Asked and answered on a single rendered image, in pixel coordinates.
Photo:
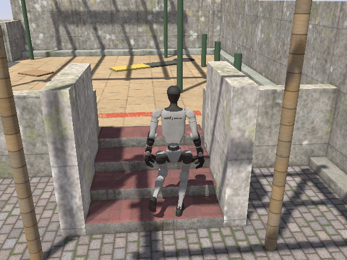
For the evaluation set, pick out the right robot upper arm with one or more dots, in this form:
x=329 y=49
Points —
x=192 y=123

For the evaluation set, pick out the left robot shin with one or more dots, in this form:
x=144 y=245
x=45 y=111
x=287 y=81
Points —
x=158 y=184

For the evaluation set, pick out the left robot hand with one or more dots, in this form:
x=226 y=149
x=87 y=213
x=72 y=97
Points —
x=149 y=158

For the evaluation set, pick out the robot shin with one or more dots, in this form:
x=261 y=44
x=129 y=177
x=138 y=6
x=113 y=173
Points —
x=182 y=191
x=158 y=184

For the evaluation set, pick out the right robot hand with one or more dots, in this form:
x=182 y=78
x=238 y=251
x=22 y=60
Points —
x=200 y=160

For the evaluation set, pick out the robot left forearm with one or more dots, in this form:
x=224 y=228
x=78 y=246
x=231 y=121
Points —
x=149 y=145

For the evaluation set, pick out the right robot shin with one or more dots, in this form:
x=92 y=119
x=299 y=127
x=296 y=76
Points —
x=182 y=191

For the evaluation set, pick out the robot right forearm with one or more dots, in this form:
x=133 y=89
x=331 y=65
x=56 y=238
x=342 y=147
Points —
x=198 y=145

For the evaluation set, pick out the left robot upper arm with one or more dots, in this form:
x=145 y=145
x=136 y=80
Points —
x=154 y=123

